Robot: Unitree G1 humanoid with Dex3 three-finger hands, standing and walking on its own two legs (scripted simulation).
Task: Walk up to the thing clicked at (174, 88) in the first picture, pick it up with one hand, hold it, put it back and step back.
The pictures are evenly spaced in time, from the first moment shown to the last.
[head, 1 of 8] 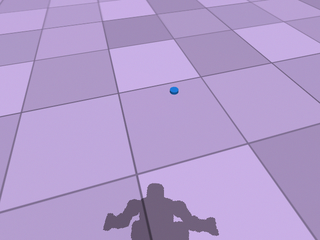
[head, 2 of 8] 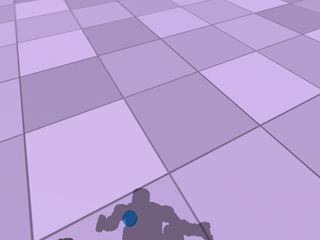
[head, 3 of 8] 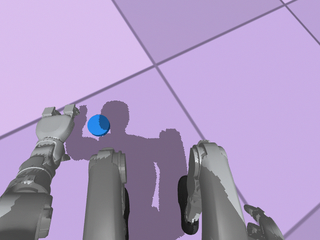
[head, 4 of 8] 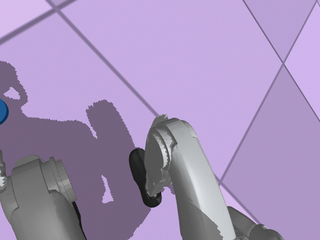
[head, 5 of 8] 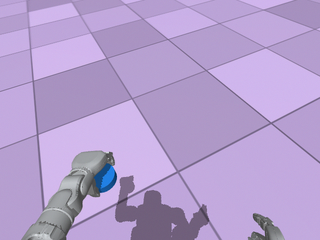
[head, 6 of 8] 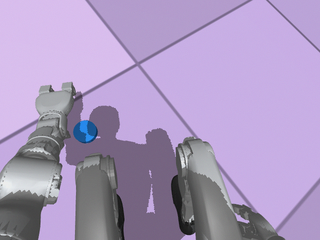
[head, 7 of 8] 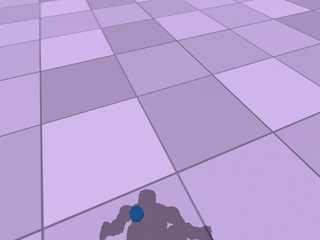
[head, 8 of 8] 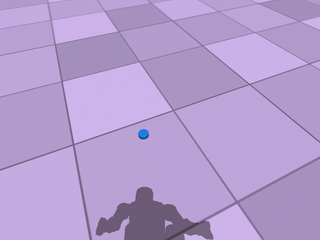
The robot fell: no
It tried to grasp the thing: yes
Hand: left
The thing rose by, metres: 0.70
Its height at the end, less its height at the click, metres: +0.00
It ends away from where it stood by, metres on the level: 0.01
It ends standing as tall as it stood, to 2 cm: yes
